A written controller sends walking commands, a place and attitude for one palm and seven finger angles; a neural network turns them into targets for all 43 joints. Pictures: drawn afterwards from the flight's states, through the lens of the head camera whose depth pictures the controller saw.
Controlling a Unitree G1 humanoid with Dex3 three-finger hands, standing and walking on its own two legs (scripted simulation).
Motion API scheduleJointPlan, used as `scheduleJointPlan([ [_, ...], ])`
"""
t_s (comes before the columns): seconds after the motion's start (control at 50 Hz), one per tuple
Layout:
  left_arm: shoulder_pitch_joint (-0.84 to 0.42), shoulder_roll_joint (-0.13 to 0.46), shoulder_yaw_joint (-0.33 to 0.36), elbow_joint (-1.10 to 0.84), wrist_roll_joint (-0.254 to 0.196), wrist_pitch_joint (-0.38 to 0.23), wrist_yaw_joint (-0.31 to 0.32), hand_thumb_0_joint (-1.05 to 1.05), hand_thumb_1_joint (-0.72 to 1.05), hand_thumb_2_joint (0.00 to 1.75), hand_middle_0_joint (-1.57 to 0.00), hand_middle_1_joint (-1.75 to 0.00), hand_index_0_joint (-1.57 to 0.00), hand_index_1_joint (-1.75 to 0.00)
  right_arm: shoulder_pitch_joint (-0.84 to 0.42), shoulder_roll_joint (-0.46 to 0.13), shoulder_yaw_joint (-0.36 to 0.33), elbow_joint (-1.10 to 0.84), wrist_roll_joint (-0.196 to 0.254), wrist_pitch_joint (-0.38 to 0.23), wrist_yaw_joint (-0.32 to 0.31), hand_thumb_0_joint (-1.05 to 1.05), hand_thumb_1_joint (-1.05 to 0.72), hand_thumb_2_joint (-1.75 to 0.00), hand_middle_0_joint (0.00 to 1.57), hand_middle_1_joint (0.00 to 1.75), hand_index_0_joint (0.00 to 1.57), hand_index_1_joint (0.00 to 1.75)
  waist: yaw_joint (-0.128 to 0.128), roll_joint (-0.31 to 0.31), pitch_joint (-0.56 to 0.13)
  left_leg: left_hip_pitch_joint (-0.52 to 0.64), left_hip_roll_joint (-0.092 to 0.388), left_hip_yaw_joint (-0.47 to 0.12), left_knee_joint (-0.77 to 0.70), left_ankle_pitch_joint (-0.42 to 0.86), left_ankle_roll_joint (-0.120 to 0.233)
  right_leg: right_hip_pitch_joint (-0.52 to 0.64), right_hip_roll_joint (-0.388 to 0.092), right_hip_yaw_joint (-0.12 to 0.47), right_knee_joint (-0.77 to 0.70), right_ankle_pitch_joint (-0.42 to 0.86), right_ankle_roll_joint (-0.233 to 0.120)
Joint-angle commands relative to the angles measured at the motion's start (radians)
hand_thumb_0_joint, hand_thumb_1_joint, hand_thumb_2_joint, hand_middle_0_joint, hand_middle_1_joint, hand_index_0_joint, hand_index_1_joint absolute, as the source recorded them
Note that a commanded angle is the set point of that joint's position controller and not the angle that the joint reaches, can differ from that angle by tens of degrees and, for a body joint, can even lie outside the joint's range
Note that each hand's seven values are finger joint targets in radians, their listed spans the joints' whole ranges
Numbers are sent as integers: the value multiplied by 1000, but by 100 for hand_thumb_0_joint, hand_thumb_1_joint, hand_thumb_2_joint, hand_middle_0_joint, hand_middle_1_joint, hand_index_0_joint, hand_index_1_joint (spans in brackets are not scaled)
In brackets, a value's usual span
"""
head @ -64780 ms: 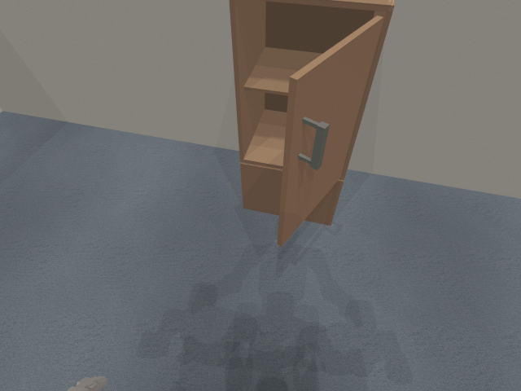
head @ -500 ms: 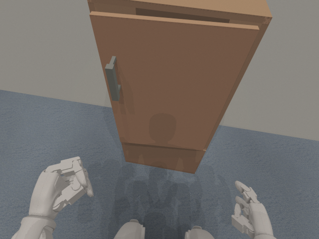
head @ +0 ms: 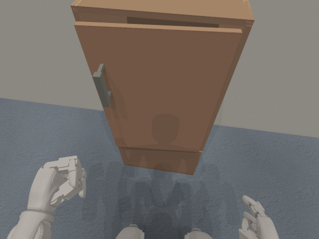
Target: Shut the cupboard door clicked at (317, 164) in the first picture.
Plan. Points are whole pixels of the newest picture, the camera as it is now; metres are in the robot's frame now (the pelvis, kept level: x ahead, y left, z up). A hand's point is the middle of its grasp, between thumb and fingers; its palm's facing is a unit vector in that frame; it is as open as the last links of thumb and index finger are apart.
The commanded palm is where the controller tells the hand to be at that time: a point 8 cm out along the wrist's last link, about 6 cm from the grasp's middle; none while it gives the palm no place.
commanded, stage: raise the hand and make a fist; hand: left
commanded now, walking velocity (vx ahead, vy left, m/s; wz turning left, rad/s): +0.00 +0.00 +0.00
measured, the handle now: (104, 86) +0.52 +0.20 +0.07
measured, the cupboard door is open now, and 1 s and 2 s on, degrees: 4 4 4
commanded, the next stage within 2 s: bring the fist close to the handle in 0.18 s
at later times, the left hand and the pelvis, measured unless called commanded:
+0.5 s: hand (88, 171) +0.26 +0.17 +0.06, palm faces -0.05 -1.00 -0.03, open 3.1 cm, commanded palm +0.24 +0.23 +0.07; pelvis -0.01 +0.00 -0.01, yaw +0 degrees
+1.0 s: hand (103, 132) +0.35 +0.16 +0.07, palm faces -0.03 -1.00 -0.03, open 3.1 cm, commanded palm +0.34 +0.22 +0.07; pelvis -0.01 +0.00 +0.00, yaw -1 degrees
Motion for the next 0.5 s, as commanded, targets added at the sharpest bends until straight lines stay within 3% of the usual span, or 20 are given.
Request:
scheduleJointPlan([
  [0.0,-49,145,96,-209,-18,-86,4,0,90,90,-130,-150,-130,-150,-53,-111,-53,-159,-1,-60,-8,0,-90,-90,20,30,20,30,12,-13,-196,63,-43,1,-142,240,25,181,30,60,-154,213,-11],
  [0.14,-53,125,77,-201,-20,-91,3,0,90,90,-130,-150,-130,-150,-57,-107,-51,-162,2,-52,-8,0,-90,-90,20,30,20,30,10,1,-180,61,-43,4,-148,211,24,171,27,68,-166,178,-9],
  [0.2,-60,126,79,-188,-26,-85,-2,0,90,90,-130,-150,-130,-150,-59,-109,-50,-164,2,-48,-11,0,-90,-90,20,30,20,30,5,-41,-165,44,-41,2,-143,194,26,171,27,78,-182,140,-7],
  [0.26,-72,128,75,-203,-23,-89,-4,0,90,90,-130,-150,-130,-150,-60,-110,-47,-168,3,-50,-11,0,-90,-90,20,30,20,30,6,-5,-177,56,-43,3,-145,190,26,163,25,77,-177,140,-8],
  [0.32,-239,121,46,-181,-9,-97,3,0,90,90,-130,-150,-130,-150,-61,-116,-41,-144,0,-56,-19,0,-90,-90,20,30,20,30,-27,-9,-163,48,-37,-3,-129,165,29,113,28,71,-164,119,-5],
  [0.4,-349,131,47,-102,0,-82,6,0,90,90,-130,-150,-130,-150,-55,-125,-40,-120,2,-65,-25,0,-90,-90,20,30,20,30,-24,-17,-186,53,-34,-14,-139,141,29,105,32,63,-161,84,-9],
  [0.44,-375,114,28,-96,9,-66,9,0,90,90,-130,-150,-130,-150,-57,-120,-41,-119,4,-66,-22,0,-90,-90,20,30,20,30,-10,32,-235,92,-36,-15,-158,178,26,131,29,50,-147,142,-14],
  [0.48,-383,119,31,-77,16,-43,19,0,90,90,-130,-150,-130,-150,-53,-122,-41,-119,5,-60,-19,0,-90,-90,20,30,20,30,-7,12,-255,110,-36,-14,-171,210,27,154,29,45,-148,188,-13],
])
